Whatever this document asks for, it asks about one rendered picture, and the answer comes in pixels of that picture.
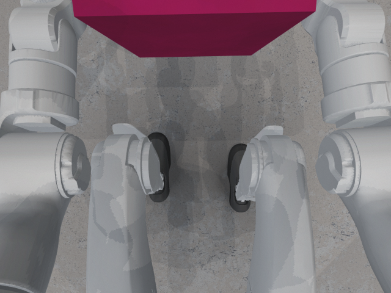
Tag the left robot upper arm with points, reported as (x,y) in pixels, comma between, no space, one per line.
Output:
(39,174)

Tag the robot left shin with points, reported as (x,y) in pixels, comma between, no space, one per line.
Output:
(125,128)

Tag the left robot forearm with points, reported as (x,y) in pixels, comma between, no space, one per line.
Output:
(43,48)

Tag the right robot forearm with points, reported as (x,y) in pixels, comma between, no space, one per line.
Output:
(353,60)

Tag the carton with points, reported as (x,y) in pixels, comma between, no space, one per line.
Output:
(191,28)

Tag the right robot upper arm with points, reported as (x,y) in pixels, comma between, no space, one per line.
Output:
(355,164)

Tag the robot right thigh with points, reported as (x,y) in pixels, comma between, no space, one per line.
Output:
(283,255)

